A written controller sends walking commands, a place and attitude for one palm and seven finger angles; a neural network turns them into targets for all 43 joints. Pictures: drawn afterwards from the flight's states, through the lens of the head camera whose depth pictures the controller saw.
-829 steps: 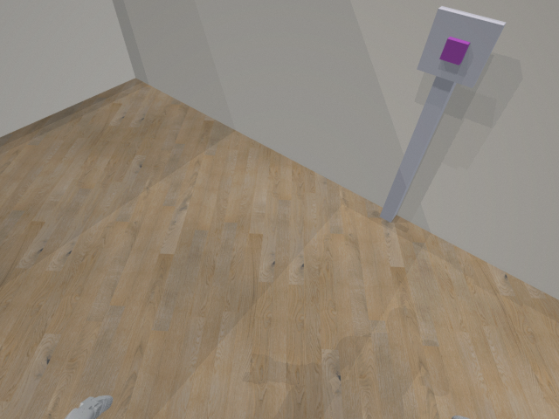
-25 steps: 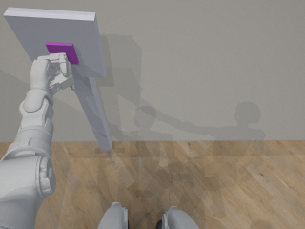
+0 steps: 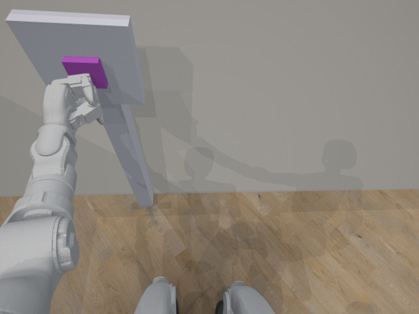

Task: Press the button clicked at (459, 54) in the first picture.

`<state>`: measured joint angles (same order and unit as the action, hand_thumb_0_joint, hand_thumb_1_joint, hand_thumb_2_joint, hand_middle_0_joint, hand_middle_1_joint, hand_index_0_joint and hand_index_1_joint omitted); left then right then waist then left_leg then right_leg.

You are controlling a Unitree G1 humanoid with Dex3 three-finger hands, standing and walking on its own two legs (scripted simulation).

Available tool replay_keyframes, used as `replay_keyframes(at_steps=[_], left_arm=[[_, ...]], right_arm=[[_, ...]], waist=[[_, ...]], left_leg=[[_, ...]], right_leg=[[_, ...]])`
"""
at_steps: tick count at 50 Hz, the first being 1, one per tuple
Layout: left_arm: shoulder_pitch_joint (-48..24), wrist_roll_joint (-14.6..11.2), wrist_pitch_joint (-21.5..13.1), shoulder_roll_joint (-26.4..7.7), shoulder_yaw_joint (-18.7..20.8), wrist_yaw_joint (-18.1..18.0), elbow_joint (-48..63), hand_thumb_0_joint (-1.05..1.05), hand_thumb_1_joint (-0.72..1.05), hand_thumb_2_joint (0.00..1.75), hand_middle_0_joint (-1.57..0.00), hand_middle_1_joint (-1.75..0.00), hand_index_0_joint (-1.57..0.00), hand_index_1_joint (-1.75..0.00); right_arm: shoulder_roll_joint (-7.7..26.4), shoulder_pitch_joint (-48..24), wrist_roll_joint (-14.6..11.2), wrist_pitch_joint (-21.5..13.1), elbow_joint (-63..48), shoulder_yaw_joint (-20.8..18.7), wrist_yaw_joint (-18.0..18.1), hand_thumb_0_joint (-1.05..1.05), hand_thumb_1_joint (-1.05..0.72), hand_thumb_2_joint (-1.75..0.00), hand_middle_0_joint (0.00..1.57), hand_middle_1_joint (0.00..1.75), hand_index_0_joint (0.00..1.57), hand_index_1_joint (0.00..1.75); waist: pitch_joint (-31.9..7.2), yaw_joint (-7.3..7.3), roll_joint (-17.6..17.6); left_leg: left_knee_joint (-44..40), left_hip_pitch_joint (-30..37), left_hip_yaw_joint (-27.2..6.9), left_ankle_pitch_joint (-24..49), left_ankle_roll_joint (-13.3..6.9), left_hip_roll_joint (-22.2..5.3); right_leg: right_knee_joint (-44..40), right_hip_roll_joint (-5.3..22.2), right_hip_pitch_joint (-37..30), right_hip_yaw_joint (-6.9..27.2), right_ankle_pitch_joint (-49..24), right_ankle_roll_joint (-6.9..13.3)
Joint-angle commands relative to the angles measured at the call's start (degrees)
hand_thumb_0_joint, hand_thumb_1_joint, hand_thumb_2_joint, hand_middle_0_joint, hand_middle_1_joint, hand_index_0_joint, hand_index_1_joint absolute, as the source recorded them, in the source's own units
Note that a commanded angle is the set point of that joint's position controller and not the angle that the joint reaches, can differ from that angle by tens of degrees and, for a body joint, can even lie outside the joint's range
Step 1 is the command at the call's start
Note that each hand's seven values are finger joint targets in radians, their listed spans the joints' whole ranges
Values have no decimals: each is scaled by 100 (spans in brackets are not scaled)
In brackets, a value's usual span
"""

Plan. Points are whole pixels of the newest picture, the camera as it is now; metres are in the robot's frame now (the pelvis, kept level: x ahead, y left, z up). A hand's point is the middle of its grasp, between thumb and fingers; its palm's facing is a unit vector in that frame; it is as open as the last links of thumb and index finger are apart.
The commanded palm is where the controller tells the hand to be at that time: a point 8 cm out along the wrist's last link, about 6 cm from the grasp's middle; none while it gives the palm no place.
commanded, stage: pull the fist back off the button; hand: left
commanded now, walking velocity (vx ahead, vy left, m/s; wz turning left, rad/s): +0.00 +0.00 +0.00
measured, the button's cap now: (87, 70) +0.54 +0.21 +0.12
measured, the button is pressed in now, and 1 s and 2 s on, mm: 5 0 0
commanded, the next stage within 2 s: draw the hand back to the body in 0.76 s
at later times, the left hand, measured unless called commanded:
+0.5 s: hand (99, 126) +0.44 +0.19 +0.08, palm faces +0.04 -1.00 -0.01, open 3.1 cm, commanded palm +0.40 +0.23 +0.09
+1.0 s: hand (91, 145) +0.38 +0.18 +0.10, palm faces +0.03 -1.00 -0.03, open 3.1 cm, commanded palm +0.34 +0.24 +0.11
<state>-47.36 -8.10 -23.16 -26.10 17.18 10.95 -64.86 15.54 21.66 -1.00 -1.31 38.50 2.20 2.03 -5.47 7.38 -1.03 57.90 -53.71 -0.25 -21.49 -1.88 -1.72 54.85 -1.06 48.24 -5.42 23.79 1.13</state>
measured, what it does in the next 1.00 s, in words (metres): stands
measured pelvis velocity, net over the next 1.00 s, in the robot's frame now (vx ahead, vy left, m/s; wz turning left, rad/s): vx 0.05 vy -0.01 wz -0.01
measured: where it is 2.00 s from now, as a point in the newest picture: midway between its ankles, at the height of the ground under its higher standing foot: outside the picture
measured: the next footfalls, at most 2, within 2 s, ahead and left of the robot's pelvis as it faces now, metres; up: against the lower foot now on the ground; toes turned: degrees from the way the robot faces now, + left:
none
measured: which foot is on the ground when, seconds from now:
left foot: down 0.00-1.00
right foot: down 0.00-1.00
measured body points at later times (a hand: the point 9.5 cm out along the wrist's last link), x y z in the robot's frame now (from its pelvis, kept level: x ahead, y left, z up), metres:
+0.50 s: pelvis +0.05 +0.00 +0.02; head +0.12 +0.00 +0.47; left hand +0.43 +0.24 +0.08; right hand +0.14 -0.26 -0.09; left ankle +0.06 +0.10 -0.67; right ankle +0.03 -0.11 -0.67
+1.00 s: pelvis +0.05 -0.01 +0.03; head +0.09 -0.02 +0.47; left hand +0.37 +0.24 +0.11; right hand +0.19 -0.26 -0.07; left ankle +0.06 +0.10 -0.67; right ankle +0.03 -0.11 -0.67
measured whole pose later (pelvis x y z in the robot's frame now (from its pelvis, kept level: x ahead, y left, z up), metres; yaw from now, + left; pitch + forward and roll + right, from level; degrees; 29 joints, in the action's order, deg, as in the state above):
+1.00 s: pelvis +0.05 -0.01 +0.03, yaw +0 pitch +10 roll -1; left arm -7.1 -14.5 -16.7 -16.4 13.7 12.2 -21.6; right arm 13.7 14.1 -3.0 0.0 32.3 1.3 2.6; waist -6.2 2.3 -1.8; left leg 50.1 -36.8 1.2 -23.5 -0.8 -1.8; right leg 48.1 -1.5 32.5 -3.6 25.7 1.8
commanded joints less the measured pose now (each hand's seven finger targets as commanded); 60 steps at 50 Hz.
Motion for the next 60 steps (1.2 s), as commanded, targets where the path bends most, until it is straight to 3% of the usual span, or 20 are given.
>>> replay_keyframes(at_steps=[1, 4, 7, 8, 12, 18, 20, 21, 26, 32, 34, 36, 39, 41, 43, 45, 47, 52, 56, 60], left_arm=[[-2688, -63, -332, -821, -26, -50, 1594, 0, 90, 90, -130, -150, -130, -150], [-2472, -98, -278, -737, -46, -55, 1574, 0, 90, 90, -130, -150, -130, -150], [-2007, -133, -333, -844, 124, -39, 1880, 0, 90, 90, -130, -150, -130, -150], [-1794, -156, -337, -647, -19, 0, 2019, 0, 90, 90, -130, -150, -130, -150], [-1090, -249, -303, -444, -79, 31, 2407, 0, 90, 90, -130, -150, -130, -150], [521, -406, -144, -723, 394, -15, 3261, 0, 90, 90, -130, -150, -130, -150], [904, -451, -137, -570, 300, -23, 3822, 0, 90, 90, -130, -150, -130, -150], [1154, -464, -130, -388, 154, -14, 4061, 0, 90, 90, -130, -150, -130, -150], [1664, -598, -11, 153, -279, 28, 4787, 0, 90, 90, -130, -150, -130, -150], [2341, -634, 53, 218, -302, 20, 5460, 0, 90, 90, -130, -150, -130, -150], [2353, -619, 36, 213, -323, -7, 5626, 0, 90, 90, -130, -150, -130, -150], [2195, -582, 38, 259, -416, -68, 5681, 0, 90, 90, -130, -150, -130, -150], [2060, -545, 120, 117, -244, -110, 5263, 0, 90, 90, -130, -150, -130, -150], [1976, -532, 159, -141, -49, -92, 5020, 0, 90, 90, -130, -150, -130, -150], [1989, -556, 165, -73, -59, -27, 4994, 0, 90, 90, -130, -150, -130, -150], [2319, -636, 154, -85, -65, 63, 5500, 0, 90, 90, -130, -150, -130, -150], [2837, -748, 202, -247, 121, 132, 5744, 0, 90, 90, -130, -150, -130, -150], [3641, -948, 525, -120, 124, 238, 6057, 0, 90, 90, -130, -150, -130, -150], [3748, -1055, 895, -46, 60, 288, 6074, 0, 90, 90, -130, -150, -130, -150], [3469, -1019, 959, -38, -77, 300, 6798, 0, 90, 90, -130, -150, -130, -150]], right_arm=[[1037, 458, -1, -84, -531, -407, 18, 0, -90, -90, 20, 30, 20, 30], [1006, 411, -34, -24, -542, -408, 15, 0, -90, -90, 20, 30, 20, 30], [973, 342, -60, 22, -629, -433, 16, 0, -90, -90, 20, 30, 20, 30], [931, 279, -72, 35, -699, -422, 4, 0, -90, -90, 20, 30, 20, 30], [873, 164, -113, 102, -806, -438, -22, 0, -90, -90, 20, 30, 20, 30], [806, -15, -134, 180, -1096, -456, -50, 0, -90, -90, 20, 30, 20, 30], [753, -117, -148, 175, -1206, -462, -69, 0, -90, -90, 20, 30, 20, 30], [727, -156, -156, 151, -1268, -464, -79, 0, -90, -90, 20, 30, 20, 30], [683, -294, -179, 79, -1290, -483, -70, 0, -90, -90, 20, 30, 20, 30], [674, -486, -165, -30, -1301, -505, -18, 0, -90, -90, 20, 30, 20, 30], [663, -579, -153, -65, -1284, -488, -6, 0, -90, -90, 20, 30, 20, 30], [673, -594, -137, -85, -1241, -482, 15, 0, -90, -90, 20, 30, 20, 30], [691, -682, -131, -89, -1174, -447, 48, 0, -90, -90, 20, 30, 20, 30], [719, -703, -133, -67, -1161, -428, 80, 0, -90, -90, 20, 30, 20, 30], [681, -759, -138, -73, -1201, -424, 86, 0, -90, -90, 20, 30, 20, 30], [639, -864, -153, -103, -1353, -400, 77, 0, -90, -90, 20, 30, 20, 30], [615, -934, -188, -122, -1468, -390, 84, 0, -90, -90, 20, 30, 20, 30], [593, -1065, -265, -201, -1592, -356, 105, 0, -90, -90, 20, 30, 20, 30], [667, -1149, -319, -267, -1610, -347, 180, 0, -90, -90, 20, 30, 20, 30], [649, -1227, -324, -421, -1644, -324, 262, 0, -90, -90, 20, 30, 20, 30]], waist=[[-2246, 223, -697], [-1972, 223, -333], [-2223, 32, -434], [-2238, -8, -517], [-2182, -102, -451], [-2236, -460, -163], [-2251, -497, -186], [-2258, -501, -386], [-1883, -320, -242], [-2061, -407, -322], [-1972, -415, -394], [-1885, -315, -223], [-1619, -320, -63], [-1536, -340, 49], [-1727, -422, -106], [-2069, -586, -530], [-2236, -686, -371], [-1507, -687, -72], [-781, -553, 248], [-922, -564, -197]], left_leg=[[-1035, 2622, -548, -132, 29, 20], [-1049, 2414, -485, -119, 7, 32], [-1033, 2593, -395, 353, 10, 50], [-1046, 2673, -356, 453, 19, 60], [-1041, 2839, -286, 1021, 20, 51], [-1088, 2643, -78, 1770, 1, 101], [-1126, 2730, -45, 2012, 0, 105], [-1111, 2870, -45, 2265, 2, 96], [-1119, 3064, -64, 2397, 2, 60], [-1122, 3300, -111, 2557, 31, 72], [-1135, 3299, -146, 2514, 55, 79], [-1099, 3245, -161, 2351, 34, 74], [-1136, 2904, -139, 1759, 35, 126], [-1153, 2701, -121, 1484, 17, 143], [-1167, 2799, -94, 1546, 30, 164], [-1246, 3108, -74, 1799, 35, 176], [-1320, 3118, -31, 1903, 8, 168], [-1609, 2929, -4, 1561, -18, 167], [-1797, 2791, -12, 898, -42, 175], [-1977, 3236, -82, 779, -43, 175]], right_leg=[[-971, -138, -49, 338, -103, 40], [-1047, -145, -213, 342, -133, 4], [-1049, -148, -535, 371, -412, 25], [-1058, -151, -591, 356, -483, 28], [-1064, -173, -815, 339, -985, 33], [-1052, -141, -1795, 412, -2052, -5], [-1045, -131, -1975, 415, -2344, -14], [-1016, -133, -1946, 398, -2475, 5], [-1100, -148, -1774, 340, -2555, -45], [-1066, -98, -1828, 329, -2609, -49], [-1049, -88, -1789, 312, -2529, -34], [-1058, -86, -1696, 312, -2423, -48], [-1107, -62, -1670, 341, -2144, -58], [-1149, -45, -1758, 392, -1975, -50], [-1143, -27, -1852, 406, -2042, -43], [-1184, -25, -2134, 426, -2222, -8], [-1258, -38, -2504, 453, -2425, -25], [-1552, -51, -2590, 388, -2300, -66], [-1931, -28, -2369, 444, -1573, -126], [-2035, -28, -2349, 412, -1243, -83]])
